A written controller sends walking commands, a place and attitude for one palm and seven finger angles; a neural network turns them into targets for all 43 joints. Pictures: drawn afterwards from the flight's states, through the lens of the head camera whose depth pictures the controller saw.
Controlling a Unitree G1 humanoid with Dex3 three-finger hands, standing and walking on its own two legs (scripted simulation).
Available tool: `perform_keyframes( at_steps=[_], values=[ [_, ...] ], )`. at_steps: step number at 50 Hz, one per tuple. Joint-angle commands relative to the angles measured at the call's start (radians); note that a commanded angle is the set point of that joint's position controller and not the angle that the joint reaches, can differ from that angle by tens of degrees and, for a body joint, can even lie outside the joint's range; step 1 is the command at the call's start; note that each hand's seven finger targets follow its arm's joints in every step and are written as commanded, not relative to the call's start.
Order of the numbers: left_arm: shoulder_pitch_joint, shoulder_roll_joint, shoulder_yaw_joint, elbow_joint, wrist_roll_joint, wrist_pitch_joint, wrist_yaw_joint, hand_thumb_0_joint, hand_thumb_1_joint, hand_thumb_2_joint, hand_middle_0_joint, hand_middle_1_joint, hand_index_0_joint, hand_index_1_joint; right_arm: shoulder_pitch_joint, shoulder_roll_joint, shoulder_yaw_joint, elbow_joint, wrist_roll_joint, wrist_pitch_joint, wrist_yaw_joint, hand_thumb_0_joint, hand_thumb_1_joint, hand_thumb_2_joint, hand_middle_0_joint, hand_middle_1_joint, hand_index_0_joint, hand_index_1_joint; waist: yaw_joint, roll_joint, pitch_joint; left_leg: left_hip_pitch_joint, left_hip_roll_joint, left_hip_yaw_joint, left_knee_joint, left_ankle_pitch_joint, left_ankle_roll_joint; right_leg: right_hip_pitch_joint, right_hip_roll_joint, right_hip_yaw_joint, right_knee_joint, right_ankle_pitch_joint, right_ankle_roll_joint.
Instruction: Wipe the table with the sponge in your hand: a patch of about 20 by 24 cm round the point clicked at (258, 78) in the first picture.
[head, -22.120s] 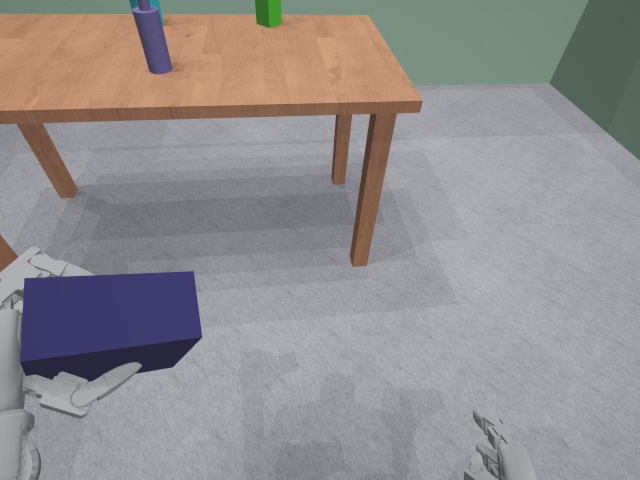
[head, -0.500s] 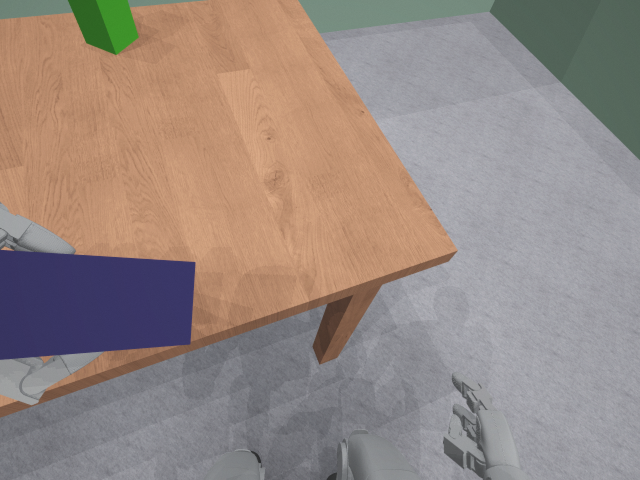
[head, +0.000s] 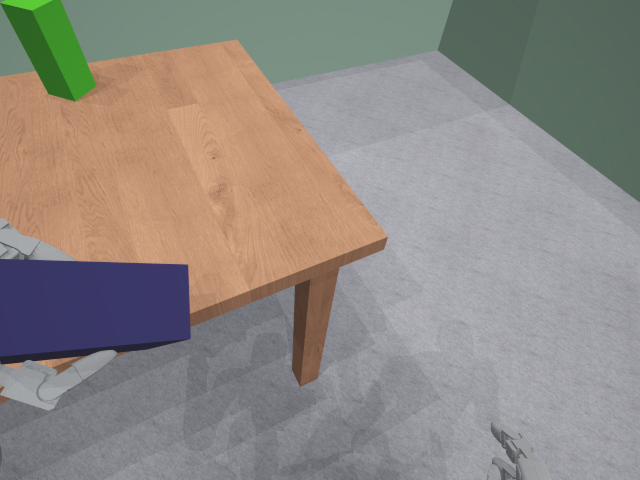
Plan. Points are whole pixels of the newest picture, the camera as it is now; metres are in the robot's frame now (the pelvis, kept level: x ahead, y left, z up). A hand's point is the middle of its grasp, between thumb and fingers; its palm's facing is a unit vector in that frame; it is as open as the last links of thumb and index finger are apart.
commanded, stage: come to a stop and stand still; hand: left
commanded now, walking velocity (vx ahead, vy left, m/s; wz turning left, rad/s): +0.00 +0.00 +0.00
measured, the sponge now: (117, 313) +0.24 +0.21 +0.14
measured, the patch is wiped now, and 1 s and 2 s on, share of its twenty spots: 0.00 0.00 0.00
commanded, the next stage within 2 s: look again from close up in 1.22 s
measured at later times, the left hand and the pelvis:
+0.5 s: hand (29, 366) +0.18 +0.24 +0.17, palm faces +0.43 -0.84 -0.33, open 10.4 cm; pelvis -0.04 -0.02 +0.01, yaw +0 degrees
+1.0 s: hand (38, 320) +0.22 +0.25 +0.17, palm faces +0.38 -0.84 -0.38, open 10.4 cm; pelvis +0.00 +0.00 +0.02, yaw +0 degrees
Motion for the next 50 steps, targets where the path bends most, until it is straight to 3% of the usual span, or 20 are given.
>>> perform_keyframes(
  at_steps=[1,2,3,4,5,6,7,9,11,13,14,18,20,25,29,31,34,39,42,50],
  values=[
    [-0.023,0.15,0.101,-0.243,-0.003,-0.084,0.013,0.0,0.1,1.3,-1.2,-1.6,-1.2,-1.6,-0.079,-0.119,-0.033,-0.162,0.011,-0.071,0.023,0.0,-0.9,-0.9,0.2,0.3,0.2,0.3,0.015,0.269,-0.176,0.12,0.202,-0.241,-0.126,0.454,0.069,0.009,0.027,-0.026,-0.165,0.054,-0.016],
    [-0.881,0.855,0.625,-0.335,0.09,-0.188,-0.006,0.0,0.1,1.3,-1.2,-1.6,-1.2,-1.6,0.002,-0.119,-0.029,-0.096,-0.074,-0.13,0.018,0.0,-0.9,-0.9,0.2,0.3,0.2,0.3,0.11,0.094,-0.165,-0.084,0.141,-0.019,0.071,0.47,0.016,0.095,-0.015,0.061,-0.253,0.387,-0.051],
    [-0.357,0.314,0.236,0.135,0.014,-0.144,-0.048,0.0,0.1,1.3,-1.2,-1.6,-1.2,-1.6,-0.059,-0.032,0.027,-0.114,-0.038,-0.136,0.018,0.0,-0.9,-0.9,0.2,0.3,0.2,0.3,0.034,0.021,-0.276,-0.027,0.035,-0.068,0.05,0.392,-0.034,0.183,-0.125,0.23,-0.221,0.654,-0.138],
    [-0.264,0.221,0.207,0.142,-0.031,-0.128,-0.052,0.0,0.1,1.3,-1.2,-1.6,-1.2,-1.6,-0.039,-0.079,0.01,-0.144,-0.013,-0.143,0.03,0.0,-0.9,-0.9,0.2,0.3,0.2,0.3,0.033,0.137,-0.315,0.06,0.03,-0.048,-0.11,0.387,-0.059,0.229,-0.104,0.193,-0.171,0.761,-0.1],
    [-0.286,0.169,0.138,0.067,-0.034,-0.136,-0.064,0.0,0.1,1.3,-1.2,-1.6,-1.2,-1.6,-0.055,-0.098,-0.006,-0.165,0.003,-0.143,0.032,0.0,-0.9,-0.9,0.2,0.3,0.2,0.3,0.035,0.133,-0.29,0.107,0.07,-0.029,-0.138,0.403,-0.054,0.185,-0.05,0.131,-0.152,0.645,-0.06],
    [-0.165,0.152,0.123,0.039,-0.038,-0.123,-0.063,0.0,0.1,1.3,-1.2,-1.6,-1.2,-1.6,-0.087,-0.12,-0.02,-0.171,0.008,-0.123,0.038,0.0,-0.9,-0.9,0.2,0.3,0.2,0.3,0.045,0.151,-0.284,0.114,0.098,-0.052,-0.121,0.416,-0.031,0.171,-0.034,0.093,-0.169,0.516,-0.034],
    [-0.086,0.122,0.095,0.039,-0.038,-0.107,-0.065,0.0,0.1,1.3,-1.2,-1.6,-1.2,-1.6,-0.097,-0.129,-0.019,-0.182,0.012,-0.105,0.047,0.0,-0.9,-0.9,0.2,0.3,0.2,0.3,0.052,0.099,-0.275,0.054,0.107,-0.059,-0.106,0.346,-0.018,0.182,-0.031,0.09,-0.207,0.424,-0.023],
    [-0.017,0.066,0.027,0.032,-0.04,-0.078,-0.062,0.0,0.1,1.3,-1.2,-1.6,-1.2,-1.6,-0.124,-0.112,-0.006,-0.19,0.019,-0.087,0.05,0.0,-0.9,-0.9,0.2,0.3,0.2,0.3,0.047,0.01,-0.23,0.046,0.087,-0.042,-0.102,0.242,-0.021,0.144,-0.038,0.11,-0.273,0.392,-0.029],
    [-0.067,0.112,0.047,0.007,-0.035,-0.061,-0.052,0.0,0.1,1.3,-1.2,-1.6,-1.2,-1.6,-0.15,-0.11,0.007,-0.211,0.009,-0.074,0.034,0.0,-0.9,-0.9,0.2,0.3,0.2,0.3,0.046,-0.084,-0.186,0.014,0.063,-0.04,-0.109,0.082,-0.029,0.079,-0.049,0.142,-0.351,0.222,-0.029],
    [-0.115,0.153,0.087,-0.01,-0.034,-0.053,-0.044,0.0,0.1,1.3,-1.2,-1.6,-1.2,-1.6,-0.157,-0.098,0.018,-0.213,-0.001,-0.064,0.011,0.0,-0.9,-0.9,0.2,0.3,0.2,0.3,0.044,-0.124,-0.165,0.035,0.038,-0.033,-0.097,-0.016,-0.026,-0.005,-0.068,0.183,-0.431,0.042,-0.038],
    [-0.179,0.207,0.125,-0.068,-0.031,-0.055,-0.037,0.0,0.1,1.3,-1.2,-1.6,-1.2,-1.6,-0.173,-0.102,0.022,-0.213,-0.006,-0.058,0.0,0.0,-0.9,-0.9,0.2,0.3,0.2,0.3,0.043,-0.056,-0.149,0.06,0.037,-0.03,-0.114,-0.022,-0.026,-0.044,-0.066,0.185,-0.441,-0.015,-0.043],
    [-0.29,0.168,0.082,-0.097,-0.019,-0.069,-0.029,0.0,0.1,1.3,-1.2,-1.6,-1.2,-1.6,-0.164,-0.095,0.031,-0.209,-0.018,-0.065,-0.022,0.0,-0.9,-0.9,0.2,0.3,0.2,0.3,0.038,0.079,-0.134,0.065,0.04,-0.031,-0.184,-0.104,-0.019,-0.039,-0.025,0.17,-0.472,-0.119,-0.026],
    [-0.342,0.152,0.056,-0.103,-0.012,-0.075,-0.028,0.0,0.1,1.3,-1.2,-1.6,-1.2,-1.6,-0.161,-0.096,0.032,-0.207,-0.02,-0.072,-0.025,0.0,-0.9,-0.9,0.2,0.3,0.2,0.3,0.034,0.13,-0.12,0.047,0.047,-0.045,-0.243,-0.152,-0.022,-0.012,0.008,0.13,-0.456,-0.101,-0.017],
    [-0.298,0.085,-0.015,-0.051,0.0,-0.075,-0.031,0.0,0.1,1.3,-1.2,-1.6,-1.2,-1.6,-0.138,-0.103,0.03,-0.202,-0.017,-0.089,-0.012,0.0,-0.9,-0.9,0.2,0.3,0.2,0.3,0.037,0.148,-0.123,0.007,0.045,-0.057,-0.306,-0.174,-0.031,0.086,0.048,0.075,-0.438,0.011,-0.001],
    [-0.21,0.097,0.001,-0.026,0.003,-0.071,-0.034,0.0,0.1,1.3,-1.2,-1.6,-1.2,-1.6,-0.135,-0.112,0.025,-0.204,-0.016,-0.089,-0.001,0.0,-0.9,-0.9,0.2,0.3,0.2,0.3,0.043,0.153,-0.144,-0.019,0.056,-0.064,-0.345,-0.171,-0.039,0.134,0.067,0.044,-0.407,0.083,0.005],
    [-0.194,0.095,0.005,-0.025,0.006,-0.07,-0.035,0.0,0.1,1.3,-1.2,-1.6,-1.2,-1.6,-0.137,-0.112,0.03,-0.212,-0.015,-0.082,-0.001,0.0,-0.9,-0.9,0.2,0.3,0.2,0.3,0.05,0.147,-0.127,-0.098,0.067,-0.09,-0.376,-0.24,-0.035,0.176,0.073,0.043,-0.387,0.07,0.007],
    [-0.205,0.136,0.037,-0.062,0.006,-0.074,-0.035,0.0,0.1,1.3,-1.2,-1.6,-1.2,-1.6,-0.142,-0.112,0.03,-0.211,-0.017,-0.08,0.001,0.0,-0.9,-0.9,0.2,0.3,0.2,0.3,0.047,0.13,-0.13,-0.076,0.067,-0.086,-0.365,-0.179,-0.036,0.168,0.077,0.034,-0.381,0.127,0.006],
    [-0.196,0.146,0.052,-0.105,0.003,-0.083,-0.034,0.0,0.1,1.3,-1.2,-1.6,-1.2,-1.6,-0.144,-0.109,0.032,-0.203,-0.024,-0.089,0.0,0.0,-0.9,-0.9,0.2,0.3,0.2,0.3,0.05,0.137,-0.169,-0.041,0.055,-0.073,-0.319,-0.069,-0.036,0.189,0.065,0.039,-0.378,0.208,0.001],
    [-0.182,0.122,0.036,-0.105,-0.005,-0.08,-0.033,0.0,0.1,1.3,-1.2,-1.6,-1.2,-1.6,-0.136,-0.107,0.027,-0.192,-0.023,-0.091,0.001,0.0,-0.9,-0.9,0.2,0.3,0.2,0.3,0.049,0.094,-0.211,0.012,0.034,-0.055,-0.26,0.089,-0.044,0.208,0.052,0.047,-0.387,0.314,-0.002],
    [-0.133,0.116,0.035,-0.112,-0.019,-0.064,-0.03,0.0,0.1,1.3,-1.2,-1.6,-1.2,-1.6,-0.145,-0.106,0.023,-0.187,-0.017,-0.066,-0.002,0.0,-0.9,-0.9,0.2,0.3,0.2,0.3,0.048,0.119,-0.257,0.102,0.04,-0.054,-0.227,0.345,-0.061,0.216,0.051,0.014,-0.343,0.475,0.004]
  ],
)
